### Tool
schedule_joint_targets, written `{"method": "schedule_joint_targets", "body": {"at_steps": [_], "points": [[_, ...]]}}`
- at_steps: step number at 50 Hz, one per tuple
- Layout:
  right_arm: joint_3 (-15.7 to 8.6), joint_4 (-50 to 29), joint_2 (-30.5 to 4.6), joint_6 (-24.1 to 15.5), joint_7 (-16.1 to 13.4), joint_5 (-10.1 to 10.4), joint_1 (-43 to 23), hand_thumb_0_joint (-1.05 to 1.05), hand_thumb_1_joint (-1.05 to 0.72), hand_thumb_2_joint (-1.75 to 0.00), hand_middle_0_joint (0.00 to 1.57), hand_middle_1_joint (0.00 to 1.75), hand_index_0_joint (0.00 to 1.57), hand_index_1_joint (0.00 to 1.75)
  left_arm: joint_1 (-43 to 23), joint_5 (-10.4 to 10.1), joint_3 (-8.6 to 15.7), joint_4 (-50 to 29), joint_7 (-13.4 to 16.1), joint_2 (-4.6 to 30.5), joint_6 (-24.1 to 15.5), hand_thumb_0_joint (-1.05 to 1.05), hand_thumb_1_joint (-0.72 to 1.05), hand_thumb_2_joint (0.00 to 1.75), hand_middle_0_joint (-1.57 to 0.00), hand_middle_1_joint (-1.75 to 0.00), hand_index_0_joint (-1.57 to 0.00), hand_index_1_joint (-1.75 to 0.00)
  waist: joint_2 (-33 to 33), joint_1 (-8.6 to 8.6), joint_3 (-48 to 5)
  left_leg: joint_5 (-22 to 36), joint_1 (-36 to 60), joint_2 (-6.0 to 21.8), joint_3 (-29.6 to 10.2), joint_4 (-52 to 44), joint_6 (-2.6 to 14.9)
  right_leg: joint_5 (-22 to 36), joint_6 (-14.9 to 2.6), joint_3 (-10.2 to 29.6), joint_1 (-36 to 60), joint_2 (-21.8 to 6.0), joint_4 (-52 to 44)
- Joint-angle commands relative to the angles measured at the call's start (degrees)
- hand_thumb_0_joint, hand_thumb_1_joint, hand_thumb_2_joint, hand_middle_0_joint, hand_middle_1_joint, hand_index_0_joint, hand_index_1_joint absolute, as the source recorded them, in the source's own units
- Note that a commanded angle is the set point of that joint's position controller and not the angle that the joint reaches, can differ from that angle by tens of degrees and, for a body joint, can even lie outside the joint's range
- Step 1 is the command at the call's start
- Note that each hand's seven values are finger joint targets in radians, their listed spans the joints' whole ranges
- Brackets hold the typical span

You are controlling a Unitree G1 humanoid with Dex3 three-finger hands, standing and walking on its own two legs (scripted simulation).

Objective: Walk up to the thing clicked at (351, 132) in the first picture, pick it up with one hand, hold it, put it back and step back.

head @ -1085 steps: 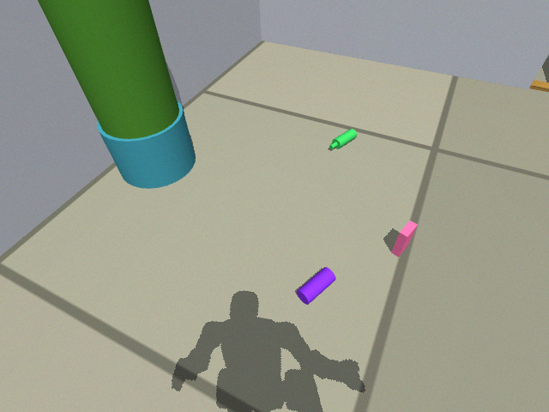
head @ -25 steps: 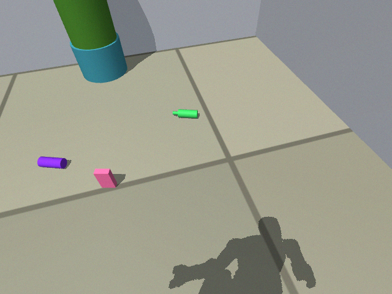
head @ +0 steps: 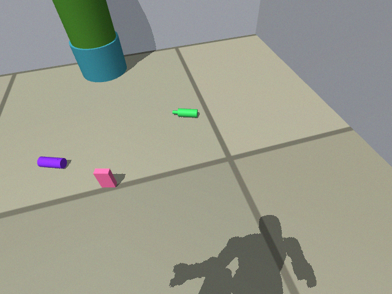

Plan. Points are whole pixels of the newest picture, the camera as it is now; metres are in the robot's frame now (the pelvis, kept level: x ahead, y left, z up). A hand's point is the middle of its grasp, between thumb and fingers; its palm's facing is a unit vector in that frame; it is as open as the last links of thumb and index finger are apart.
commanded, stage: stand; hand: left
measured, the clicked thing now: (184, 112) +1.49 +0.21 -0.75
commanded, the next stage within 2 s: walk up in 0.54 s
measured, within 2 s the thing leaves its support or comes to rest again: neither
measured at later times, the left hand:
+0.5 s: hand out of the picture +0.06 +0.26 -0.16, palm faces -0.01 -0.94 -0.34, open 7.4 cm
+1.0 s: hand out of the picture +0.14 +0.34 -0.16, palm faces +0.02 -0.95 -0.33, open 7.4 cm
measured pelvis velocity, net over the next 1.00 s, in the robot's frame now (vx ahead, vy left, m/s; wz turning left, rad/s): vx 0.10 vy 0.05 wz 0.03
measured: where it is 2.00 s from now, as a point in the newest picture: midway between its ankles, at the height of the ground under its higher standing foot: (214, 223)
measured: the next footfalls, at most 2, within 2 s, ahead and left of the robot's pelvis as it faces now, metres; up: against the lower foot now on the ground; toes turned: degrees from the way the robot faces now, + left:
left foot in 0.80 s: +0.15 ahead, +0.18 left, +0.00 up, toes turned +7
right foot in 1.24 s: +0.37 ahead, -0.12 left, +0.00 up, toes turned -5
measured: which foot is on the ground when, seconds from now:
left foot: down 0.00-0.60, up 0.62-0.78, down 0.80-1.00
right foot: down 0.00-0.80, up 0.82-1.00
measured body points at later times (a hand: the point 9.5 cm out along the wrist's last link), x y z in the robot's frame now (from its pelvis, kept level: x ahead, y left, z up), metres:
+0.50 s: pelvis +0.00 +0.00 +0.00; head +0.01 +0.00 +0.45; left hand +0.06 +0.30 -0.13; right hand +0.08 -0.30 -0.13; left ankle +0.01 +0.14 -0.75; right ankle -0.03 -0.13 -0.75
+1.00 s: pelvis +0.10 +0.05 -0.01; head +0.10 +0.08 +0.44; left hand +0.14 +0.39 -0.14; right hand +0.16 -0.28 -0.11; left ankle +0.11 +0.17 -0.75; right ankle +0.14 -0.09 -0.69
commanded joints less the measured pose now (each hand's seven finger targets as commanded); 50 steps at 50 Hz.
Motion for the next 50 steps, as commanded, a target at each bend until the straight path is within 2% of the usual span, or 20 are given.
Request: {"method": "schedule_joint_targets", "body": {"at_steps": [1,8,26,27,28,29,30,31,32,34,35,36,38,39,40,41,42,44,46,50], "points": [[-2.38,-3.39,-12.51,-1.07,-0.72,0.3,-1.07,0.0,-0.9,-0.9,0.2,0.3,0.2,0.3,-1.14,-0.09,2.65,-3.03,1.11,12.68,-1.14,0.0,0.9,0.9,-0.2,-0.3,-0.2,-0.3,-0.16,-0.4,-5.52,15.38,0.37,6.09,-2.9,-1.78,2.48,9.78,-2.26,5.03,2.35,-6.21,-2.7],[-2.36,-3.57,-12.54,-1.15,-0.65,0.19,-1.49,0.0,-0.9,-0.9,0.2,0.3,0.2,0.3,-0.65,0.12,2.6,-2.87,0.95,12.51,-1.22,0.0,0.9,0.9,-0.2,-0.3,-0.2,-0.3,0.15,-0.19,-4.77,13.49,0.21,6.1,-3.06,-2.23,2.47,7.34,-2.05,4.97,1.64,-5.91,-3.01],[-2.43,-3.6,-12.25,-1.11,-0.6,0.15,-1.32,0.0,-0.9,-0.9,0.2,0.3,0.2,0.3,-1.04,0.17,2.63,-3.22,1.03,12.74,-1.36,0.0,0.9,0.9,-0.2,-0.3,-0.2,-0.3,-0.21,-0.36,-4.85,13.26,-0.05,5.92,-2.84,-2.22,2.47,8.11,-2.17,5.12,1.79,-6.09,-3.32],[-6.56,-6.39,-16.56,-2.13,0.96,-0.57,1.43,0.0,-0.9,-0.9,0.2,0.3,0.2,0.3,1.97,1.36,7.34,-6.18,-0.9,18.68,-2.32,0.0,0.9,0.9,-0.2,-0.3,-0.2,-0.3,-2.36,0.54,-10.4,-17.77,-3.06,2.89,-1.75,2.17,6.59,-20.77,-5.12,3.35,6.23,-4.11,1.47],[-6.95,-7.09,-16.89,-2.18,1.66,-1.24,-1.19,0.0,-0.9,-0.9,0.2,0.3,0.2,0.3,3.07,1.83,7.61,-5.71,-1.48,18.66,-2.34,0.0,0.9,0.9,-0.2,-0.3,-0.2,-0.3,-1.62,2.17,-5.15,-24.24,-13.14,2.47,-1.31,4.23,6.3,-29.39,-6.98,7.14,5.7,-6.72,1.0],[-7.03,-9.3,-16.02,-2.14,2.13,-1.35,-5.41,0.0,-0.9,-0.9,0.2,0.3,0.2,0.3,5.33,2.06,8.53,-6.15,-1.74,19.47,-2.51,0.0,0.9,0.9,-0.2,-0.3,-0.2,-0.3,-3.66,4.37,-0.64,-21.84,-22.55,1.11,1.67,9.32,5.37,-34.16,-9.44,12.54,6.85,-10.82,-3.29],[-6.97,-11.32,-13.98,-2.2,2.45,-1.44,-8.43,0.0,-0.9,-0.9,0.2,0.3,0.2,0.3,6.78,2.15,9.23,-6.55,-1.73,21.17,-2.76,0.0,0.9,0.9,-0.2,-0.3,-0.2,-0.3,-10.73,6.55,3.15,-14.76,-30.78,-0.08,6.84,21.61,4.31,-36.0,-13.4,20.81,8.55,-18.95,-10.95],[-6.9,-12.2,-13.5,-2.59,2.57,-1.72,-9.43,0.0,-0.9,-0.9,0.2,0.3,0.2,0.3,7.05,2.48,9.42,-7.93,-1.7,21.34,-3.46,0.0,0.9,0.9,-0.2,-0.3,-0.2,-0.3,-9.0,7.44,5.7,-15.36,-35.55,3.38,5.61,25.66,2.91,-31.05,-16.86,25.44,8.86,-24.64,-14.32],[-7.34,-12.09,-14.43,-3.0,2.88,-1.37,-9.39,0.0,-0.9,-0.9,0.2,0.3,0.2,0.3,6.24,2.38,9.24,-8.17,-1.76,20.51,-3.76,0.0,0.9,0.9,-0.2,-0.3,-0.2,-0.3,-5.12,6.41,7.11,-15.12,-35.32,4.74,2.91,26.48,3.06,-27.37,-17.11,24.48,7.17,-23.92,-14.18],[-7.9,-11.42,-14.59,-3.49,4.11,-0.99,-3.17,0.0,-0.9,-0.9,0.2,0.3,0.2,0.3,2.01,2.69,9.12,-10.28,-1.98,20.75,-4.02,0.0,0.9,0.9,-0.2,-0.3,-0.2,-0.3,-7.52,2.28,3.98,-15.82,-26.53,6.61,3.01,22.49,2.68,-27.25,-14.6,16.41,3.37,-19.22,-12.54],[-8.2,-11.17,-14.57,-3.8,4.6,-0.94,-1.53,0.0,-0.9,-0.9,0.2,0.3,0.2,0.3,0.13,3.06,9.07,-11.59,-2.34,20.88,-4.0,0.0,0.9,0.9,-0.2,-0.3,-0.2,-0.3,-9.72,1.18,3.27,-16.29,-20.23,6.27,3.86,18.58,3.0,-25.55,-13.57,12.87,-0.44,-17.36,-11.14],[-8.63,-10.38,-14.18,-3.88,4.77,-1.04,2.29,0.0,-0.9,-0.9,0.2,0.3,0.2,0.3,-2.74,3.2,8.83,-12.83,-2.73,20.48,-3.95,0.0,0.9,0.9,-0.2,-0.3,-0.2,-0.3,-11.55,-1.55,1.88,-13.13,-12.58,5.61,5.8,15.85,2.92,-23.01,-12.09,9.41,-5.19,-15.4,-9.28],[-10.25,-7.38,-13.96,-3.97,4.37,-1.4,11.57,0.0,-0.9,-0.9,0.2,0.3,0.2,0.3,-4.3,2.42,8.22,-13.91,-3.39,18.17,-3.05,0.0,0.9,0.9,-0.2,-0.3,-0.2,-0.3,-5.81,-5.81,-0.81,-1.93,5.75,1.04,11.98,8.81,1.17,-22.53,-9.49,1.17,-16.88,-9.41,2.38],[-11.66,-5.27,-16.26,-4.12,3.68,-1.72,17.8,0.0,-0.9,-0.9,0.2,0.3,0.2,0.3,-2.07,2.6,7.31,-14.06,-3.52,15.12,-2.62,0.0,0.9,0.9,-0.2,-0.3,-0.2,-0.3,3.73,-8.38,-4.45,-4.29,18.85,-0.4,11.32,9.95,2.09,-21.51,-8.53,-2.09,-25.56,-6.08,15.73],[-13.23,-4.8,-22.08,-4.25,2.59,-2.54,24.76,0.0,-0.9,-0.9,0.2,0.3,0.2,0.3,0.03,2.26,5.88,-14.95,-3.64,10.26,-2.48,0.0,0.9,0.9,-0.2,-0.3,-0.2,-0.3,19.97,-11.63,-6.0,-25.8,23.77,9.14,-7.49,-0.82,6.03,-24.69,-6.44,-4.19,-36.1,1.22,37.95],[-13.11,-8.1,-26.22,-4.83,2.22,-2.22,21.54,0.0,-0.9,-0.9,0.2,0.3,0.2,0.3,-0.1,1.46,5.81,-15.84,-3.38,11.07,-2.28,0.0,0.9,0.9,-0.2,-0.3,-0.2,-0.3,16.76,-10.01,-5.51,-43.49,14.18,22.11,-36.35,-14.51,10.86,-21.94,-5.06,8.13,-38.52,5.77,47.32],[-12.79,-10.62,-25.9,-4.85,2.18,-0.69,13.51,0.0,-0.9,-0.9,0.2,0.3,0.2,0.3,-0.41,1.21,6.28,-15.48,-3.02,15.76,-2.21,0.0,0.9,0.9,-0.2,-0.3,-0.2,-0.3,6.27,-6.35,-0.05,-43.95,4.66,24.7,-36.58,-17.03,14.27,-16.32,-5.39,14.96,-35.35,1.06,48.14],[-10.64,-13.29,-21.44,-5.46,2.14,-0.69,6.24,0.0,-0.9,-0.9,0.2,0.3,0.2,0.3,5.66,-0.27,6.58,-11.79,-3.21,16.9,-2.19,0.0,0.9,0.9,-0.2,-0.3,-0.2,-0.3,3.82,-1.18,2.59,-33.77,1.31,20.6,-21.21,-12.13,13.49,-9.02,-4.2,14.28,-33.43,-2.33,46.29],[-9.78,-14.04,-18.87,-6.02,2.14,-0.38,5.89,0.0,-0.9,-0.9,0.2,0.3,0.2,0.3,8.14,0.34,7.04,-9.99,-3.63,17.85,-2.29,0.0,0.9,0.9,-0.2,-0.3,-0.2,-0.3,6.34,-0.87,3.29,-26.82,-2.64,17.32,-11.86,-13.0,12.23,-4.81,-2.68,12.61,-29.13,-3.48,40.2],[-9.82,-14.83,-19.34,-6.79,2.29,-0.57,7.26,0.0,-0.9,-0.9,0.2,0.3,0.2,0.3,6.25,0.86,6.96,-11.72,-5.11,17.02,-2.01,0.0,0.9,0.9,-0.2,-0.3,-0.2,-0.3,7.65,-1.02,4.49,-23.13,-3.8,16.92,-4.77,-15.36,13.15,-1.28,-0.46,8.81,-27.24,-4.44,31.38]]}}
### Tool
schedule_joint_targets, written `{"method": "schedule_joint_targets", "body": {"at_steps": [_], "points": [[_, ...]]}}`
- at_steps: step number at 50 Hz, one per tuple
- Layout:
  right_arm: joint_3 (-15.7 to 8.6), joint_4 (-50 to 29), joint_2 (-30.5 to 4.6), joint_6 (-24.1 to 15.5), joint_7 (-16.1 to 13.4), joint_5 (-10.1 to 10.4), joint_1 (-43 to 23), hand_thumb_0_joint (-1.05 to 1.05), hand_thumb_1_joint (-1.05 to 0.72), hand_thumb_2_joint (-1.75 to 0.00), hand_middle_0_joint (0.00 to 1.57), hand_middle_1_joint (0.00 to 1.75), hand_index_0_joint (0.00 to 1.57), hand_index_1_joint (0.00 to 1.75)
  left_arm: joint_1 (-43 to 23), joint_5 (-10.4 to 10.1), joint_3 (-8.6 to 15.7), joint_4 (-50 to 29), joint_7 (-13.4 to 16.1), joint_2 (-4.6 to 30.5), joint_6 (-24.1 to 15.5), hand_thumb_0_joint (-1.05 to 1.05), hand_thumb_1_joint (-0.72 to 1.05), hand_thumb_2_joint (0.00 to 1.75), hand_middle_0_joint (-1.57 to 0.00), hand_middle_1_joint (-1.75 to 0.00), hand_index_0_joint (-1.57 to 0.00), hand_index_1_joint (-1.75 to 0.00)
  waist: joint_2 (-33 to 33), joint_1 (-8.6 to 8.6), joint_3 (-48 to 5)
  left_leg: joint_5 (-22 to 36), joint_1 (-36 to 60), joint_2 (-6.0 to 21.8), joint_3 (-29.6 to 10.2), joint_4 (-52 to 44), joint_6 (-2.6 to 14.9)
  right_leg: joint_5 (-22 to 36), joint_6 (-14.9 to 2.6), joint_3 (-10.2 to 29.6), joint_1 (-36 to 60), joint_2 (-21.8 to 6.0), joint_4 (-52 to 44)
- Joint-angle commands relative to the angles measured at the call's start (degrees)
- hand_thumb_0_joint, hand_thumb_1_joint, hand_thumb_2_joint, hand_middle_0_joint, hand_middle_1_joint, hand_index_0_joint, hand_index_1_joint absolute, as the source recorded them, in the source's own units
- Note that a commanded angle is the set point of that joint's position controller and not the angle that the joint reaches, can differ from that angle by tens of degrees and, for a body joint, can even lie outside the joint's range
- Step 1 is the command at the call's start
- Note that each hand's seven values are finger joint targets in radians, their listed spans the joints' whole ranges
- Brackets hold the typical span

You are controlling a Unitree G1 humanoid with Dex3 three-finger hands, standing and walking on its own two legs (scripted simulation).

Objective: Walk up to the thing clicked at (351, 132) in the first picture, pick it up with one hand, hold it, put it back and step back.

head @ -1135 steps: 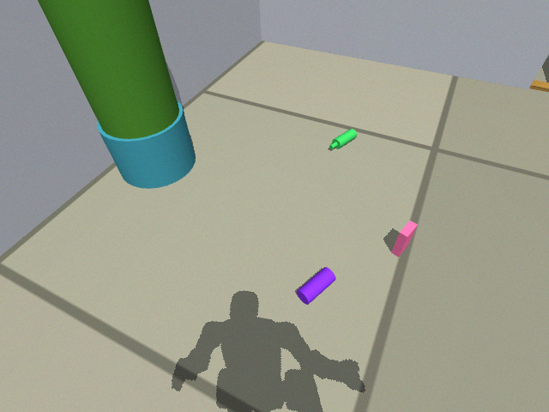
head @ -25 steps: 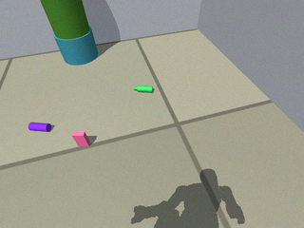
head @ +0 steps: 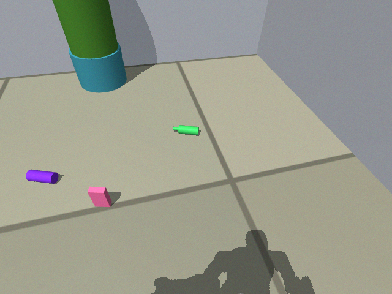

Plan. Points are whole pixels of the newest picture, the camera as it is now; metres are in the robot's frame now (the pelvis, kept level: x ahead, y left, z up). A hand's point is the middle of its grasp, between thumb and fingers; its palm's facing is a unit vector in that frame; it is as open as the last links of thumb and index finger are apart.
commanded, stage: walk up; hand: left
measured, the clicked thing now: (185, 129) +1.39 +0.12 -0.74
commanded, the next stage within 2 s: none
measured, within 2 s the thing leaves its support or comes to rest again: neither
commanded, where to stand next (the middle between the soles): +1.00 -0.13 m, yaw -1 degrees
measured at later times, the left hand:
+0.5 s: hand (127, 238) +0.29 +0.20 -0.12, palm faces -0.01 -0.93 -0.37, open 7.4 cm
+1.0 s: hand (143, 168) +0.52 +0.21 -0.14, palm faces -0.11 -0.93 -0.34, open 7.4 cm
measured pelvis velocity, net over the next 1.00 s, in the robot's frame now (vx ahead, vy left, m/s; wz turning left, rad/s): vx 0.45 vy -0.06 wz -0.04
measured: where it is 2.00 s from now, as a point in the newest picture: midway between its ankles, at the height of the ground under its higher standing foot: (224, 195)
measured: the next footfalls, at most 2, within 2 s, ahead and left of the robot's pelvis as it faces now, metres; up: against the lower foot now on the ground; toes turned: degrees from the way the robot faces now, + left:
right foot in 0.24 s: +0.27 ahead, -0.18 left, +0.00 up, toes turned -7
left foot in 0.66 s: +0.48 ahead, +0.07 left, +0.00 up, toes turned +5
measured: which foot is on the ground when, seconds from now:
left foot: down 0.00-0.26, up 0.28-0.64, down 0.66-1.00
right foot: up 0.00-0.22, down 0.24-0.68, up 0.70-1.00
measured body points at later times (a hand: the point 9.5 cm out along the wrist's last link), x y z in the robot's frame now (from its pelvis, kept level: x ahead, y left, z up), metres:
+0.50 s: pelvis +0.23 -0.07 +0.00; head +0.24 -0.08 +0.45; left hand +0.29 +0.25 -0.10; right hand +0.31 -0.39 -0.12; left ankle +0.30 +0.09 -0.69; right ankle +0.23 -0.17 -0.74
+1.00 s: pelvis +0.45 -0.06 +0.00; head +0.47 -0.06 +0.45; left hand +0.53 +0.26 -0.12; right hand +0.50 -0.39 -0.10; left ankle +0.44 +0.07 -0.74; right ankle +0.56 -0.22 -0.71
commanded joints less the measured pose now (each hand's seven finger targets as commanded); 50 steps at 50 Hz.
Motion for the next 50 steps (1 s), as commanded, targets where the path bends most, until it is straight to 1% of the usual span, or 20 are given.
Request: {"method": "schedule_joint_targets", "body": {"at_steps": [1,4,8,10,11,12,13,14,15,19,23,29,32,33,34,35,37,40,44,50], "points": [[-4.19,-6.45,-17.56,-2.46,-0.82,0.47,-3.42,0.0,-0.9,-0.9,0.2,0.3,0.2,0.3,-2.3,0.28,2.64,-5.84,-0.61,10.59,-1.48,0.0,0.9,0.9,-0.2,-0.3,-0.2,-0.3,13.96,0.01,5.27,-19.38,-3.06,17.37,-15.31,-21.91,10.34,4.25,1.54,0.28,-5.6,-4.73,-7.74],[-4.43,-6.91,-17.96,-2.47,-0.84,0.7,-2.59,0.0,-0.9,-0.9,0.2,0.3,0.2,0.3,-5.96,0.35,2.57,-7.7,-1.35,9.58,-1.59,0.0,0.9,0.9,-0.2,-0.3,-0.2,-0.3,12.66,-0.69,4.67,-16.51,-1.2,15.77,-11.34,-20.29,9.32,7.28,0.8,-1.91,-3.03,-5.1,-15.06],[-4.18,-7.13,-17.43,-1.77,-0.85,0.54,-0.81,0.0,-0.9,-0.9,0.2,0.3,0.2,0.3,-7.81,0.45,2.63,-8.54,-1.01,7.97,-2.42,0.0,0.9,0.9,-0.2,-0.3,-0.2,-0.3,11.0,-1.06,1.68,0.08,1.99,14.42,-7.29,-12.85,8.29,7.76,-0.28,-6.77,3.41,-2.28,-21.74],[-3.97,-7.83,-17.03,-1.24,-1.14,0.74,-1.02,0.0,-0.9,-0.9,0.2,0.3,0.2,0.3,-3.9,0.43,3.08,-7.55,-0.42,8.04,-2.82,0.0,0.9,0.9,-0.2,-0.3,-0.2,-0.3,8.51,1.39,-0.75,9.23,0.77,13.19,-4.55,-3.45,6.91,6.84,-0.94,-9.22,11.8,0.25,-24.87],[-3.08,-8.0,-15.23,-0.95,-1.19,0.71,-0.18,0.0,-0.9,-0.9,0.2,0.3,0.2,0.3,2.16,0.48,4.08,-6.07,0.3,9.68,-3.33,0.0,0.9,0.9,-0.2,-0.3,-0.2,-0.3,3.55,4.47,-4.89,15.58,-1.59,10.14,-1.51,9.22,5.38,5.23,-1.9,-9.45,21.83,1.71,-27.24],[-1.75,-8.57,-11.79,-0.8,-1.21,0.99,2.38,0.0,-0.9,-0.9,0.2,0.3,0.2,0.3,10.18,0.88,5.75,-4.72,1.34,13.57,-3.9,0.0,0.9,0.9,-0.2,-0.3,-0.2,-0.3,-7.0,7.8,-9.6,8.97,-10.1,6.22,0.95,26.64,3.08,-3.99,-3.58,-0.8,32.55,-3.45,-31.2],[-0.47,-10.48,-8.72,-0.85,-1.28,2.01,3.98,0.0,-0.9,-0.9,0.2,0.3,0.2,0.3,11.65,0.24,6.42,-5.75,2.16,19.26,-4.47,0.0,0.9,0.9,-0.2,-0.3,-0.2,-0.3,-17.05,6.84,-9.89,-13.66,-26.94,-2.93,0.02,37.82,0.35,-12.54,-9.48,29.89,38.91,-18.78,-41.6],[-1.78,-9.63,-14.1,-0.38,-1.78,1.34,-0.58,0.0,-0.9,-0.9,0.2,0.3,0.2,0.3,9.14,-0.68,6.17,-6.87,2.16,19.44,-4.22,0.0,0.9,0.9,-0.2,-0.3,-0.2,-0.3,-8.91,7.28,-6.39,-15.14,-27.75,1.46,-6.66,43.33,0.58,-14.54,-14.36,34.55,31.7,-22.25,-43.34],[-1.98,-8.42,-15.41,-0.28,-1.61,1.94,-1.3,0.0,-0.9,-0.9,0.2,0.3,0.2,0.3,5.87,-1.33,5.59,-7.81,2.38,17.43,-4.01,0.0,0.9,0.9,-0.2,-0.3,-0.2,-0.3,-2.16,5.67,-3.05,-11.14,-27.2,3.12,-10.59,45.18,0.69,-10.82,-14.63,27.56,27.11,-20.16,-42.6],[-1.81,-5.58,-12.71,0.27,-0.33,1.28,3.43,0.0,-0.9,-0.9,0.2,0.3,0.2,0.3,0.35,-0.94,3.42,-9.97,2.74,11.75,-4.85,0.0,0.9,0.9,-0.2,-0.3,-0.2,-0.3,-3.29,0.8,1.0,-3.31,-20.74,5.72,-8.65,34.33,0.11,-1.53,-10.59,7.52,14.62,-11.77,-42.32],[-2.01,-7.69,-11.96,0.44,0.95,0.34,-1.67,0.0,-0.9,-0.9,0.2,0.3,0.2,0.3,0.86,-0.4,3.67,-12.16,2.42,12.85,-5.44,0.0,0.9,0.9,-0.2,-0.3,-0.2,-0.3,-2.46,1.77,2.46,-2.02,-22.06,6.74,-5.74,20.44,-2.5,-3.83,-13.07,4.31,14.15,-12.92,-44.9],[-2.13,-9.61,-10.52,-0.75,1.48,0.5,-6.7,0.0,-0.9,-0.9,0.2,0.3,0.2,0.3,2.75,-0.18,3.24,-13.15,1.97,13.33,-5.1,0.0,0.9,0.9,-0.2,-0.3,-0.2,-0.3,-1.1,2.94,0.72,5.84,-13.23,4.07,-1.23,7.16,-1.11,4.43,-10.46,-0.59,14.78,-11.22,-39.13],[-3.42,-7.07,-13.23,-1.36,0.67,0.45,1.75,0.0,-0.9,-0.9,0.2,0.3,0.2,0.3,2.25,-0.24,1.94,-13.73,2.29,11.52,-4.64,0.0,0.9,0.9,-0.2,-0.3,-0.2,-0.3,6.44,-2.39,-2.79,3.19,4.36,0.66,0.43,4.69,1.01,12.48,-8.01,-5.04,7.3,-7.87,-24.12],[-4.67,-5.58,-16.76,-1.66,-0.01,-0.35,9.09,0.0,-0.9,-0.9,0.2,0.3,0.2,0.3,3.59,-0.5,0.88,-13.94,2.51,8.61,-4.5,0.0,0.9,0.9,-0.2,-0.3,-0.2,-0.3,15.33,-6.2,-6.88,-5.6,13.2,6.13,-8.94,-0.52,4.37,13.14,-5.99,-7.96,1.42,-3.91,-7.34],[-5.93,-6.7,-22.11,-1.93,-0.89,-0.94,12.77,0.0,-0.9,-0.9,0.2,0.3,0.2,0.3,5.54,-1.23,0.07,-14.67,2.66,4.58,-4.24,0.0,0.9,0.9,-0.2,-0.3,-0.2,-0.3,24.48,-6.54,-8.99,-15.46,20.4,22.52,-38.41,-8.88,9.05,-10.66,-2.18,-6.63,-12.76,5.24,7.91],[-6.3,-8.26,-23.53,-1.83,-0.96,1.46,10.39,0.0,-0.9,-0.9,0.2,0.3,0.2,0.3,5.19,-1.1,1.58,-13.54,3.61,11.79,-3.78,0.0,0.9,0.9,-0.2,-0.3,-0.2,-0.3,14.33,-6.58,-9.92,-21.19,16.9,26.78,-47.59,-13.58,14.38,-13.8,-2.87,1.22,-12.91,3.8,12.36],[-4.48,-9.38,-19.33,-1.67,-1.3,2.22,4.28,0.0,-0.9,-0.9,0.2,0.3,0.2,0.3,5.32,-1.2,1.22,-11.74,3.59,11.56,-3.92,0.0,0.9,0.9,-0.2,-0.3,-0.2,-0.3,9.73,-2.82,-2.99,-9.49,9.01,21.85,-31.27,-11.41,12.1,-5.84,-2.22,4.39,-12.51,-0.16,12.6],[-2.86,-10.06,-15.9,-2.02,-1.2,2.01,0.87,0.0,-0.9,-0.9,0.2,0.3,0.2,0.3,7.96,-1.15,1.56,-8.93,2.73,10.48,-3.62,0.0,0.9,0.9,-0.2,-0.3,-0.2,-0.3,13.26,-0.2,-0.43,2.1,-1.7,17.43,-16.42,-11.62,10.31,-3.1,-0.77,1.79,-4.7,-2.88,4.75],[-3.23,-11.18,-17.59,-2.3,-0.93,1.32,0.47,0.0,-0.9,-0.9,0.2,0.3,0.2,0.3,3.64,-0.24,1.57,-10.34,0.91,9.22,-2.95,0.0,0.9,0.9,-0.2,-0.3,-0.2,-0.3,14.77,-1.22,0.96,-5.54,-2.89,17.19,-12.94,-14.31,12.24,-0.14,0.8,-2.32,-4.62,-4.32,-6.78],[-3.31,-11.43,-18.04,-1.79,-0.64,1.43,-0.97,0.0,-0.9,-0.9,0.2,0.3,0.2,0.3,-1.17,-0.13,2.19,-10.31,0.05,8.77,-3.48,0.0,0.9,0.9,-0.2,-0.3,-0.2,-0.3,12.91,-1.08,0.74,-8.29,-5.16,14.65,-8.79,-11.71,9.14,8.47,0.02,-5.92,3.15,-2.48,-19.49]]}}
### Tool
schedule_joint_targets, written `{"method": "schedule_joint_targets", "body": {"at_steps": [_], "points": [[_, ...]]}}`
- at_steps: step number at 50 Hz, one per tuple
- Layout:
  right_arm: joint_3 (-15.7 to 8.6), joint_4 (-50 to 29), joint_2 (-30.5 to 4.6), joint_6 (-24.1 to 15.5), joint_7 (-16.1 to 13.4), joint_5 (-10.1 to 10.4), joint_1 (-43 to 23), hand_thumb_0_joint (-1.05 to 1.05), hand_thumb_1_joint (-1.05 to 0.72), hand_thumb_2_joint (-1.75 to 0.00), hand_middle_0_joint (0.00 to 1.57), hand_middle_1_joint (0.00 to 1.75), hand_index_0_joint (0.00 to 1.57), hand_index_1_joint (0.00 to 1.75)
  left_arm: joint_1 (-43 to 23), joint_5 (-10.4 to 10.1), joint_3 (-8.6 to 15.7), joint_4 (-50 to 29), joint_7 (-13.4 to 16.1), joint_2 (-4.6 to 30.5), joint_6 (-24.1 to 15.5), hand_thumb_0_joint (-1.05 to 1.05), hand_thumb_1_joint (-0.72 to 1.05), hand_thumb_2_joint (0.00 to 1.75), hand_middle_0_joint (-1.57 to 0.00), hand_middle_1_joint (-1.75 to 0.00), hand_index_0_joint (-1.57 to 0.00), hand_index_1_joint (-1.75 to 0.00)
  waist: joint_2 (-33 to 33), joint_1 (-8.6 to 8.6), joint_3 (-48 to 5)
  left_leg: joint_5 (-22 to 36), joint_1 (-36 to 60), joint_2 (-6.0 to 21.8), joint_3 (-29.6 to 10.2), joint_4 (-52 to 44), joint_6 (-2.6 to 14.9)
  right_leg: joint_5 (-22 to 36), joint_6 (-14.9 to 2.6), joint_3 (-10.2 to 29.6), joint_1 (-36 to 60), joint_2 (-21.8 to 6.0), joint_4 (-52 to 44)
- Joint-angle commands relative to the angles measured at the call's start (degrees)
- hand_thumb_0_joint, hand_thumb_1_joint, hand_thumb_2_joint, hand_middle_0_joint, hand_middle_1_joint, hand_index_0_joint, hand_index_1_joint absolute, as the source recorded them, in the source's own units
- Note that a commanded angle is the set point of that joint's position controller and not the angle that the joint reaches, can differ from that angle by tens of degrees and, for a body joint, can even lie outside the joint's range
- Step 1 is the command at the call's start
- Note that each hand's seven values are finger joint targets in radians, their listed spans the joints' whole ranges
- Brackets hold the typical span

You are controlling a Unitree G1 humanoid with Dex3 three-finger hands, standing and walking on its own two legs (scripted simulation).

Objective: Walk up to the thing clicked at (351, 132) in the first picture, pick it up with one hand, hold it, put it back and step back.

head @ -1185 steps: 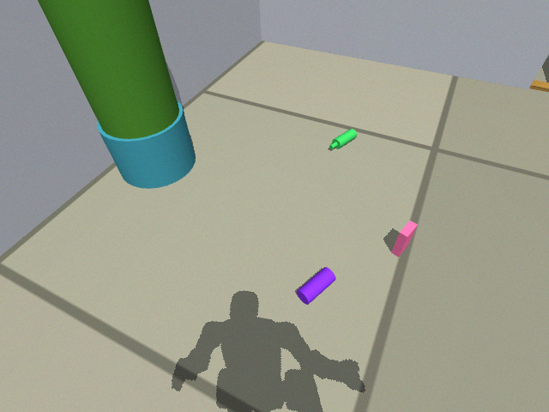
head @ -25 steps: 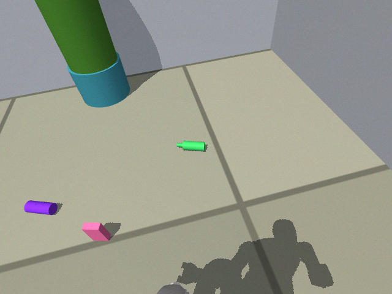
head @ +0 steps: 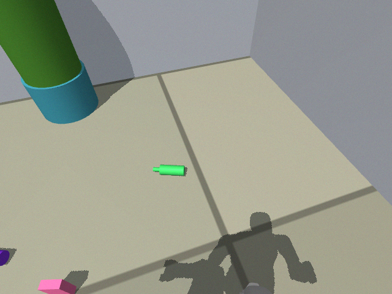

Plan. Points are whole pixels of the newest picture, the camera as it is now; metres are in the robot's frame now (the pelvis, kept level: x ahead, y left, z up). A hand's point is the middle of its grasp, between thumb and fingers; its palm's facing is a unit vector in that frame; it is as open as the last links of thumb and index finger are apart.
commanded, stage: walk up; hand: left
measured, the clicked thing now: (168, 170) +0.93 +0.22 -0.74
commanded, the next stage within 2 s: none
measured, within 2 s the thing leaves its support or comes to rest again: neither
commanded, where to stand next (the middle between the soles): +0.55 -0.05 m, yaw +1 degrees
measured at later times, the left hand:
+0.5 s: hand (109, 268) +0.22 +0.24 -0.15, palm faces +0.01 -0.93 -0.36, open 7.4 cm
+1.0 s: hand (134, 201) +0.38 +0.21 -0.12, palm faces +0.04 -0.90 -0.44, open 7.3 cm
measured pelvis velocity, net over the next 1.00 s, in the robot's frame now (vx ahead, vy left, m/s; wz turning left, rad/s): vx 0.36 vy -0.08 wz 0.04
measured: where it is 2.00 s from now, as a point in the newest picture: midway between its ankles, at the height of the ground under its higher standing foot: (214, 234)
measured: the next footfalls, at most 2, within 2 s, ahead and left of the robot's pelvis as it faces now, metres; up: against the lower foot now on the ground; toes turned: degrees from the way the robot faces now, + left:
right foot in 0.08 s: +0.19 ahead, -0.16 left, +0.00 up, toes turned -5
left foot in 0.50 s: +0.34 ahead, +0.10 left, +0.00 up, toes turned +6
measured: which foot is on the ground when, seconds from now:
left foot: down 0.00-0.10, up 0.12-0.48, down 0.50-0.84, up 0.86-1.00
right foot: up 0.00-0.06, down 0.08-0.52, up 0.54-0.80, down 0.82-1.00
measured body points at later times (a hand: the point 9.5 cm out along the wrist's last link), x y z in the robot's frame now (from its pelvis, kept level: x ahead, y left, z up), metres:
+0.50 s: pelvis +0.20 -0.03 -0.01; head +0.22 -0.03 +0.44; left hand +0.22 +0.29 -0.13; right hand +0.32 -0.35 -0.11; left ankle +0.30 +0.09 -0.74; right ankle +0.15 -0.15 -0.73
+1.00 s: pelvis +0.36 -0.08 -0.01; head +0.38 -0.11 +0.44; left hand +0.38 +0.25 -0.09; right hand +0.45 -0.40 -0.14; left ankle +0.38 +0.06 -0.68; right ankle +0.40 -0.19 -0.73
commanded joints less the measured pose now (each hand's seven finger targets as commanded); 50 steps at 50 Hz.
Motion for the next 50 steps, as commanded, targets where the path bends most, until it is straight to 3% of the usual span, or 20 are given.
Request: {"method": "schedule_joint_targets", "body": {"at_steps": [1,4,5,6,8,12,20,23,24,25,26,31,36,40,41,42,43,44,47,50], "points": [[-5.25,-5.05,-17.1,-0.96,-0.88,0.49,-3.55,0.0,-0.9,-0.9,0.2,0.3,0.2,0.3,-1.03,0.02,3.82,-3.77,0.54,9.86,-2.19,0.0,0.9,0.9,-0.2,-0.3,-0.2,-0.3,9.91,0.95,-1.43,-4.35,-6.69,12.42,-9.52,-10.91,9.76,3.98,-0.43,-3.39,8.89,1.87,-6.48],[-3.23,-4.91,-11.62,-0.38,-1.05,0.13,-1.31,0.0,-0.9,-0.9,0.2,0.3,0.2,0.3,9.51,0.22,5.78,-0.65,1.92,13.32,-3.52,0.0,0.9,0.9,-0.2,-0.3,-0.2,-0.3,-4.56,6.7,-8.66,4.86,-12.8,5.42,-1.74,15.69,5.74,-2.99,-2.2,-1.72,29.79,3.43,-14.66],[-1.53,-6.28,-6.99,-0.42,-1.05,0.38,0.02,0.0,-0.9,-0.9,0.2,0.3,0.2,0.3,13.66,0.54,7.3,-0.93,2.89,18.72,-4.06,0.0,0.9,0.9,-0.2,-0.3,-0.2,-0.3,-18.16,7.98,-9.07,-7.93,-25.29,-1.53,0.56,31.79,2.6,-12.39,-5.98,20.11,35.62,-9.31,-22.17],[-2.59,-5.66,-11.32,0.06,-1.67,0.6,-1.1,0.0,-0.9,-0.9,0.2,0.3,0.2,0.3,12.03,-0.3,7.07,-1.9,3.05,21.01,-3.95,0.0,0.9,0.9,-0.2,-0.3,-0.2,-0.3,-15.11,7.74,-7.34,-14.21,-31.91,-2.72,-4.27,38.68,1.48,-12.9,-13.05,36.62,34.41,-18.06,-27.83],[-3.07,-3.23,-13.63,0.31,-1.89,1.38,-2.28,0.0,-0.9,-0.9,0.2,0.3,0.2,0.3,6.41,-1.49,5.96,-4.08,3.65,17.59,-3.65,0.0,0.9,0.9,-0.2,-0.3,-0.2,-0.3,-3.63,5.47,-2.94,-8.53,-30.19,0.82,-11.61,41.08,1.42,-2.68,-14.93,26.64,27.38,-15.76,-25.4],[-2.8,-0.72,-11.68,0.86,-0.62,0.94,1.44,0.0,-0.9,-0.9,0.2,0.3,0.2,0.3,2.85,-1.01,4.5,-5.36,4.02,13.93,-4.05,0.0,0.9,0.9,-0.2,-0.3,-0.2,-0.3,-7.54,2.06,-2.55,-3.32,-23.19,2.2,-8.95,29.09,0.26,10.08,-12.48,9.93,20.23,-9.16,-24.29],[-3.46,-3.03,-9.7,0.25,0.8,0.1,-5.36,0.0,-0.9,-0.9,0.2,0.3,0.2,0.3,2.33,-0.38,4.33,-7.79,3.44,14.61,-3.87,0.0,0.9,0.9,-0.2,-0.3,-0.2,-0.3,-4.5,2.87,-2.66,6.1,-12.45,0.58,-3.2,7.49,0.17,3.49,-11.22,3.87,15.54,-8.64,-22.08],[-4.69,-0.72,-11.74,-0.37,0.13,-0.12,1.59,0.0,-0.9,-0.9,0.2,0.3,0.2,0.3,1.12,-0.32,3.2,-8.38,3.36,12.82,-3.33,0.0,0.9,0.9,-0.2,-0.3,-0.2,-0.3,1.71,-1.94,-5.03,7.16,4.43,-1.78,-1.78,3.18,1.53,2.95,-8.25,0.64,7.0,-6.02,-10.46],[-5.52,0.15,-14.16,-0.77,-0.49,-0.49,5.69,0.0,-0.9,-0.9,0.2,0.3,0.2,0.3,2.96,-0.69,2.23,-8.29,3.51,10.32,-3.21,0.0,0.9,0.9,-0.2,-0.3,-0.2,-0.3,8.95,-3.78,-7.55,-0.75,11.31,0.94,-7.61,-1.3,3.87,5.46,-6.22,-3.52,2.88,-1.61,2.88],[-6.78,-0.55,-19.28,-0.96,-1.17,-1.36,8.85,0.0,-0.9,-0.9,0.2,0.3,0.2,0.3,3.83,-1.01,1.33,-9.16,3.49,6.47,-3.08,0.0,0.9,0.9,-0.2,-0.3,-0.2,-0.3,20.25,-4.51,-8.06,-10.31,16.3,14.96,-31.87,-7.97,8.83,-10.57,-2.45,-5.06,-9.6,5.42,18.93],[-7.08,-2.4,-21.17,-0.93,-1.44,0.23,7.64,0.0,-0.9,-0.9,0.2,0.3,0.2,0.3,4.38,-0.81,2.36,-8.02,4.21,10.78,-2.41,0.0,0.9,0.9,-0.2,-0.3,-0.2,-0.3,12.98,-4.38,-6.79,-17.55,12.28,22.91,-45.97,-14.56,15.06,-18.57,-2.42,0.08,-12.36,6.26,24.09],[-4.59,-3.57,-15.71,-0.73,-1.56,0.77,-1.48,0.0,-0.9,-0.9,0.2,0.3,0.2,0.3,6.67,-0.79,3.0,-3.42,3.45,12.03,-2.07,0.0,0.9,0.9,-0.2,-0.3,-0.2,-0.3,11.34,0.62,-0.64,-4.45,-4.47,14.05,-19.85,-12.86,12.1,-9.03,-0.98,2.58,-3.37,-0.48,15.53],[-4.99,-4.91,-16.9,-0.48,-0.85,-0.01,-2.55,0.0,-0.9,-0.9,0.2,0.3,0.2,0.3,3.37,-0.19,3.53,-3.76,1.91,10.41,-2.21,0.0,0.9,0.9,-0.2,-0.3,-0.2,-0.3,13.63,0.15,-0.67,-10.89,-10.25,12.06,-14.96,-13.06,12.34,-4.6,-0.08,-1.06,4.87,1.0,1.17],[-4.03,-6.23,-14.1,0.87,-0.36,0.22,-6.71,0.0,-0.9,-0.9,0.2,0.3,0.2,0.3,9.97,0.31,4.81,-0.65,2.68,11.47,-3.04,0.0,0.9,0.9,-0.2,-0.3,-0.2,-0.3,5.76,4.93,-4.15,-15.24,-19.64,6.92,-8.4,1.24,7.94,0.3,-0.41,-6.27,23.08,5.94,-7.81],[-2.97,-6.22,-11.14,1.17,-0.49,-0.03,-5.04,0.0,-0.9,-0.9,0.2,0.3,0.2,0.3,14.0,0.41,5.78,0.05,3.31,13.08,-3.43,0.0,0.9,0.9,-0.2,-0.3,-0.2,-0.3,-0.89,7.1,-5.28,-17.65,-25.59,4.25,-5.96,11.17,6.04,-5.54,-1.44,-2.3,30.87,4.83,-10.75],[-1.4,-7.28,-6.38,1.26,-0.59,0.23,-5.24,0.0,-0.9,-0.9,0.2,0.3,0.2,0.3,18.5,0.8,6.9,-0.1,4.3,18.07,-4.15,0.0,0.9,0.9,-0.2,-0.3,-0.2,-0.3,-16.14,9.48,-4.02,-15.37,-34.3,-2.98,-0.57,32.09,2.68,-24.58,-5.54,22.55,31.68,-9.63,-24.4],[-2.39,-7.23,-10.14,1.8,-1.26,-0.07,-6.38,0.0,-0.9,-0.9,0.2,0.3,0.2,0.3,14.16,0.39,6.55,-2.37,4.27,20.93,-4.36,0.0,0.9,0.9,-0.2,-0.3,-0.2,-0.3,-13.04,7.6,-1.34,-15.8,-37.18,-2.89,-8.17,37.62,1.61,-31.03,-12.7,39.95,24.92,-19.58,-31.75],[-3.22,-6.02,-13.97,1.72,-1.56,0.27,-6.62,0.0,-0.9,-0.9,0.2,0.3,0.2,0.3,9.2,-0.3,6.2,-4.24,4.35,19.9,-4.2,0.0,0.9,0.9,-0.2,-0.3,-0.2,-0.3,-5.08,5.67,2.05,-11.48,-36.05,0.87,-12.3,37.73,1.01,-30.53,-15.89,38.59,20.82,-20.46,-31.59],[-3.18,-1.85,-12.65,1.65,-1.17,0.83,-1.16,0.0,-0.9,-0.9,0.2,0.3,0.2,0.3,6.1,-0.87,5.1,-4.24,5.14,15.84,-4.74,0.0,0.9,0.9,-0.2,-0.3,-0.2,-0.3,-4.85,2.84,0.05,-4.27,-30.56,2.3,-12.34,32.72,0.9,-6.93,-11.3,19.72,21.37,-12.57,-26.03],[-3.25,-1.35,-11.11,2.41,-0.06,0.4,-0.88,0.0,-0.9,-0.9,0.2,0.3,0.2,0.3,6.2,-0.77,4.59,-4.83,5.07,14.87,-4.99,0.0,0.9,0.9,-0.2,-0.3,-0.2,-0.3,-7.43,2.59,-0.78,-1.86,-25.56,1.46,-9.15,25.9,-0.26,4.63,-11.37,10.21,19.8,-9.73,-24.75]]}}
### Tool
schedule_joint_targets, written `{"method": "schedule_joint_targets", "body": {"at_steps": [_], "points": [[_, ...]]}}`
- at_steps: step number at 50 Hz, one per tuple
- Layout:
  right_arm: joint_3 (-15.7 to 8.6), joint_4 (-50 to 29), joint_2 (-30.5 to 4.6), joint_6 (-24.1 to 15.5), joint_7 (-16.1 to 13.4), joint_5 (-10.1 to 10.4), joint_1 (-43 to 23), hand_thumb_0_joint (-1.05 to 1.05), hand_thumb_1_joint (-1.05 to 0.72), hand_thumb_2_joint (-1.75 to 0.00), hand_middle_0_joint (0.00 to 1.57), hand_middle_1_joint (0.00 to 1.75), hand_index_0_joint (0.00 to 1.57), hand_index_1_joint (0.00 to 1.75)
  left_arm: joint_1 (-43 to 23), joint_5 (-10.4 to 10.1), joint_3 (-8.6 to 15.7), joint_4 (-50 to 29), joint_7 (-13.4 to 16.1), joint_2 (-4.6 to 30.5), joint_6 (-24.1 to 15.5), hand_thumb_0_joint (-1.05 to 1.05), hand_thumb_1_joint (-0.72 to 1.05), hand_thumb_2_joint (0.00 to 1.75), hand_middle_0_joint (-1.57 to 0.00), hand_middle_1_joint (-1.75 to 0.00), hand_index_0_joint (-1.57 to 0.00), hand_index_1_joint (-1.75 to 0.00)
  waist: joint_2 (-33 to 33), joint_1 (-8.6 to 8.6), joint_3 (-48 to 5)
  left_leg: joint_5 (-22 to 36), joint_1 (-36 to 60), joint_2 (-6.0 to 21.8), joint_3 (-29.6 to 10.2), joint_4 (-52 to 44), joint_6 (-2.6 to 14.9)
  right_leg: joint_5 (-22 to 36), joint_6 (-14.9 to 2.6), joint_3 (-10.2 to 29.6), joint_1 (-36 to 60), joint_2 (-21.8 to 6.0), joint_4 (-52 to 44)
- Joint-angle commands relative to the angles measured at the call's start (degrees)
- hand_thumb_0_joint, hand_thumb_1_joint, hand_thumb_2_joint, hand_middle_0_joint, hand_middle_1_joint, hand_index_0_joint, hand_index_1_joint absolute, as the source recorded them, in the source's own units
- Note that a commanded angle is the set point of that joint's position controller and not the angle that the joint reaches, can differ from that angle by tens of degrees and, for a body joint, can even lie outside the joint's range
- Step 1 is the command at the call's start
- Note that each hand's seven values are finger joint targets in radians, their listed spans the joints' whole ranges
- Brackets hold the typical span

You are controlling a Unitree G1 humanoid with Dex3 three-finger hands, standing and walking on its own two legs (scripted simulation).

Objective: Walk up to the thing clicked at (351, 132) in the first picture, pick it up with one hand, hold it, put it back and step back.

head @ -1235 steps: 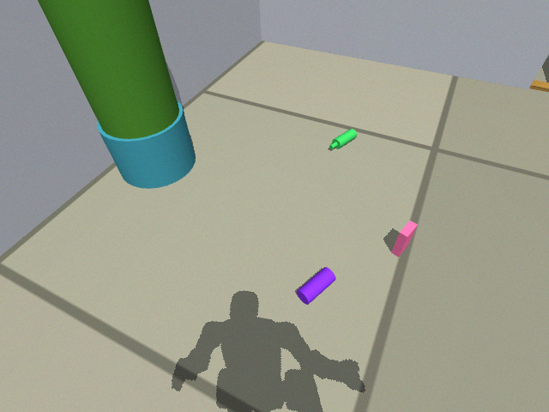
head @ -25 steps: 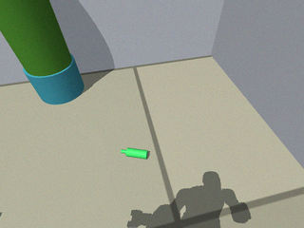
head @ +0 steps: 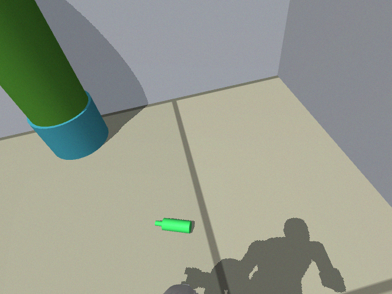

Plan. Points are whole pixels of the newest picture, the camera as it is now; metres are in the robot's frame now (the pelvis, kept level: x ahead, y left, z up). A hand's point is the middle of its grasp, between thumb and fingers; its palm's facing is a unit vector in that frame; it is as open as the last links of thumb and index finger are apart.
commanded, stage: walk up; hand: left
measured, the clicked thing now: (172, 225) +0.58 +0.28 -0.73
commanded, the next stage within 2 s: stand in 1.82 s
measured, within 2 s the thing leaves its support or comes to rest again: neither
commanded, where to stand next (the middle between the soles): +0.19 +0.02 m, yaw -1 degrees
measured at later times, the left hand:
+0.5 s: hand (96, 292) +0.16 +0.30 -0.15, palm faces -0.04 -0.92 -0.38, open 7.3 cm
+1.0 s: hand (117, 247) +0.26 +0.28 -0.14, palm faces -0.03 -0.94 -0.34, open 7.4 cm
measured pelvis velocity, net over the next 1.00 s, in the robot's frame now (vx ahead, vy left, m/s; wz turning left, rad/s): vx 0.14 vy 0.03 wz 0.00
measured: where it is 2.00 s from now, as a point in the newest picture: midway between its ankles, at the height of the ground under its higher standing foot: outside the picture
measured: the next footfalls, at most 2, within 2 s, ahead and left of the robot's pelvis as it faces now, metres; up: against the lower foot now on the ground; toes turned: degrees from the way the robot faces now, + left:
left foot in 0.26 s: +0.21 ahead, +0.15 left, +0.00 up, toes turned +2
right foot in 0.54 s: +0.22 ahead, -0.10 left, +0.00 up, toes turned -3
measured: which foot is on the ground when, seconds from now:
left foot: up 0.00-0.24, down 0.26-1.00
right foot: down 0.00-0.26, up 0.28-0.52, down 0.54-1.00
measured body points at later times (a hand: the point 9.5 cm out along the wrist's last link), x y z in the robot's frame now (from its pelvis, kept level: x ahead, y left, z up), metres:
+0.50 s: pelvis +0.12 +0.03 -0.01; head +0.15 +0.03 +0.44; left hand +0.16 +0.35 -0.13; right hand +0.22 -0.28 -0.11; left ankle +0.17 +0.15 -0.73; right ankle +0.17 -0.10 -0.71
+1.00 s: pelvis +0.14 +0.03 +0.01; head +0.15 +0.03 +0.46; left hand +0.26 +0.32 -0.11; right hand +0.21 -0.28 -0.13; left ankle +0.17 +0.15 -0.73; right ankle +0.18 -0.10 -0.73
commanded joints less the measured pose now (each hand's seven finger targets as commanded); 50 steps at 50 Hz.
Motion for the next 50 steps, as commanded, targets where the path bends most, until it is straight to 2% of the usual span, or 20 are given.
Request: {"method": "schedule_joint_targets", "body": {"at_steps": [1,4,8,11,12,13,14,15,19,22,26,27,28,29,30,33,35,37,40,50], "points": [[-2.9,-5.16,-8.91,-1.14,0.75,-0.1,-0.51,0.0,-0.9,-0.9,0.2,0.3,0.2,0.3,3.2,-0.16,5.15,-3.77,1.72,16.89,-1.61,0.0,0.9,0.9,-0.2,-0.3,-0.2,-0.3,-13.45,0.4,-0.66,3.83,-7.02,2.61,-0.46,-7.81,-1.36,8.41,-11.06,13.93,7.74,-13.29,-16.86],[-3.0,-7.21,-8.04,-0.9,1.45,-0.64,-4.42,0.0,-0.9,-0.9,0.2,0.3,0.2,0.3,3.81,0.01,5.17,-4.5,1.81,17.68,-1.65,0.0,0.9,0.9,-0.2,-0.3,-0.2,-0.3,-12.3,1.06,-0.69,7.55,-4.45,3.52,1.17,-14.81,-1.36,8.51,-11.28,12.38,7.61,-13.96,-16.02],[-2.71,-6.8,-6.49,-0.93,1.08,-0.2,-6.03,0.0,-0.9,-0.9,0.2,0.3,0.2,0.3,2.41,-0.11,3.61,-4.89,2.38,16.52,-0.67,0.0,0.9,0.9,-0.2,-0.3,-0.2,-0.3,-12.22,0.21,-1.21,10.9,5.44,0.8,5.11,-20.84,-0.69,21.79,-9.26,6.46,2.28,-11.55,-9.56],[-3.49,-4.43,-8.04,-1.4,0.07,-0.33,0.2,0.0,-0.9,-0.9,0.2,0.3,0.2,0.3,0.19,-0.57,2.19,-5.5,2.8,14.88,0.26,0.0,0.9,0.9,-0.2,-0.3,-0.2,-0.3,-7.07,-4.16,-5.39,14.69,19.71,-1.28,5.75,-28.29,1.47,21.49,-5.95,3.37,-2.54,-9.01,3.41],[-5.03,-3.77,-12.48,-1.81,-0.21,-0.62,5.2,0.0,-0.9,-0.9,0.2,0.3,0.2,0.3,3.08,-0.68,1.46,-6.03,2.57,12.31,0.28,0.0,0.9,0.9,-0.2,-0.3,-0.2,-0.3,2.34,-6.1,-9.16,7.34,27.41,3.73,-2.86,-32.7,4.28,13.47,-3.81,0.98,-7.37,-5.08,15.8],[-5.84,-4.89,-16.77,-2.06,-0.76,-0.93,6.25,0.0,-0.9,-0.9,0.2,0.3,0.2,0.3,5.65,-0.83,0.26,-6.72,2.4,7.79,0.39,0.0,0.9,0.9,-0.2,-0.3,-0.2,-0.3,13.04,-5.24,-10.51,6.17,33.08,16.94,-23.97,-37.13,8.61,-14.08,-0.64,2.05,-19.08,1.26,26.5],[-6.59,-5.61,-19.31,-1.8,-0.9,0.84,5.68,0.0,-0.9,-0.9,0.2,0.3,0.2,0.3,4.89,-0.63,1.65,-5.23,3.32,13.43,1.17,0.0,0.9,0.9,-0.2,-0.3,-0.2,-0.3,7.35,-6.04,-9.88,1.36,28.81,23.72,-33.79,-42.23,15.69,-19.07,-1.23,3.85,-20.95,1.56,32.06],[-6.65,-5.68,-17.85,-1.55,-0.97,1.31,4.05,0.0,-0.9,-0.9,0.2,0.3,0.2,0.3,2.91,-0.36,2.03,-4.5,3.52,15.45,1.42,0.0,0.9,0.9,-0.2,-0.3,-0.2,-0.3,2.52,-5.59,-6.43,2.65,24.48,22.87,-31.19,-41.92,16.72,-17.86,-1.19,7.25,-20.94,-0.04,34.3],[-3.73,-6.93,-12.8,-1.84,-1.64,0.48,-3.43,0.0,-0.9,-0.9,0.2,0.3,0.2,0.3,6.07,-0.46,2.3,-0.84,2.56,13.17,1.67,0.0,0.9,0.9,-0.2,-0.3,-0.2,-0.3,6.07,-1.71,-2.33,11.63,12.0,13.17,-10.23,-39.07,11.04,-9.85,-0.86,6.13,-12.16,-2.61,21.7],[-2.74,-7.4,-11.35,-1.38,-1.76,-0.17,-5.88,0.0,-0.9,-0.9,0.2,0.3,0.2,0.3,5.21,-0.13,2.25,0.31,2.7,10.9,1.93,0.0,0.9,0.9,-0.2,-0.3,-0.2,-0.3,6.04,-1.37,-3.52,17.41,6.81,13.2,-7.12,-36.46,11.48,-6.22,0.33,4.16,-4.97,-1.2,12.93],[-0.97,-7.18,-8.45,-0.01,-1.79,0.87,-9.3,0.0,-0.9,-0.9,0.2,0.3,0.2,0.3,4.43,0.34,2.73,2.17,3.56,10.76,1.47,0.0,0.9,0.9,-0.2,-0.3,-0.2,-0.3,1.88,1.21,-7.2,14.27,2.86,10.13,-3.53,-26.05,6.63,4.24,-0.52,3.4,6.38,1.61,-0.77],[-0.11,-6.86,-6.32,0.3,-1.9,1.01,-8.33,0.0,-0.9,-0.9,0.2,0.3,0.2,0.3,2.21,0.8,3.06,1.63,3.78,12.4,1.14,0.0,0.9,0.9,-0.2,-0.3,-0.2,-0.3,-3.07,0.91,-6.84,9.06,0.15,8.03,-1.92,-22.45,3.99,4.14,-1.5,8.28,8.0,-1.34,-5.79],[0.56,-6.34,-3.49,0.61,-1.79,1.48,-6.57,0.0,-0.9,-0.9,0.2,0.3,0.2,0.3,-2.02,1.31,3.41,0.05,3.94,16.01,0.47,0.0,0.9,0.9,-0.2,-0.3,-0.2,-0.3,-12.17,-1.45,-5.54,2.19,-1.98,2.17,1.05,-15.88,0.03,2.02,-5.7,26.35,4.24,-12.84,-12.8],[-0.53,-4.72,-6.86,1.24,-2.61,1.36,-7.67,0.0,-0.9,-0.9,0.2,0.3,0.2,0.3,-5.79,0.58,3.41,-0.02,3.79,18.51,0.91,0.0,0.9,0.9,-0.2,-0.3,-0.2,-0.3,-13.91,-1.16,-4.2,-9.35,4.56,0.4,1.1,-11.27,-0.15,1.46,-12.28,31.18,-5.61,-18.94,-14.32],[-1.02,-2.89,-8.37,1.31,-2.68,1.11,-6.72,0.0,-0.9,-0.9,0.2,0.3,0.2,0.3,-8.44,0.6,2.66,-0.46,3.63,16.65,1.09,0.0,0.9,0.9,-0.2,-0.3,-0.2,-0.3,-11.44,-2.43,-3.01,-9.53,8.18,1.48,-0.2,-11.35,-0.08,3.17,-12.49,28.59,-8.08,-17.32,-12.07],[-0.66,1.35,-7.56,0.29,-2.55,1.5,-3.68,0.0,-0.9,-0.9,0.2,0.3,0.2,0.3,-11.9,0.02,1.34,0.75,3.56,13.38,1.67,0.0,0.9,0.9,-0.2,-0.3,-0.2,-0.3,-11.18,-4.31,-5.42,8.38,14.59,2.65,-0.14,-26.56,0.58,9.86,-5.11,15.65,-5.74,-9.57,-5.88],[-0.77,1.38,-10.4,-0.42,-2.57,0.6,-7.82,0.0,-0.9,-0.9,0.2,0.3,0.2,0.3,-9.91,-0.58,0.33,1.94,3.21,10.75,2.09,0.0,0.9,0.9,-0.2,-0.3,-0.2,-0.3,-5.97,-1.74,-8.55,10.3,14.25,7.45,-7.96,-31.55,2.87,7.04,-1.54,10.64,-3.02,-4.05,-3.1],[0.16,2.63,-9.0,-0.29,-2.05,1.07,-10.75,0.0,-0.9,-0.9,0.2,0.3,0.2,0.3,-10.94,-0.28,0.63,4.13,3.18,11.79,2.16,0.0,0.9,0.9,-0.2,-0.3,-0.2,-0.3,-7.68,-0.96,-6.76,6.09,9.37,6.17,-5.36,-31.46,2.31,0.1,-1.56,11.19,2.07,-4.27,-7.4],[0.82,5.81,-8.36,0.0,-2.16,0.74,-9.39,0.0,-0.9,-0.9,0.2,0.3,0.2,0.3,-15.5,-0.54,0.45,5.11,3.06,11.91,2.27,0.0,0.9,0.9,-0.2,-0.3,-0.2,-0.3,-6.66,-2.77,-5.5,6.43,12.69,4.36,-3.07,-33.51,0.94,1.59,-2.34,12.9,0.02,-6.51,-9.34],[1.54,10.48,-8.19,-0.51,-2.34,0.44,-13.87,0.0,-0.9,-0.9,0.2,0.3,0.2,0.3,-19.13,-1.01,-0.37,10.61,2.63,9.73,3.05,0.0,0.9,0.9,-0.2,-0.3,-0.2,-0.3,-2.99,-1.33,-6.57,12.81,14.91,6.52,-3.88,-41.36,0.61,8.28,-0.2,9.11,7.4,-4.37,-12.81]]}}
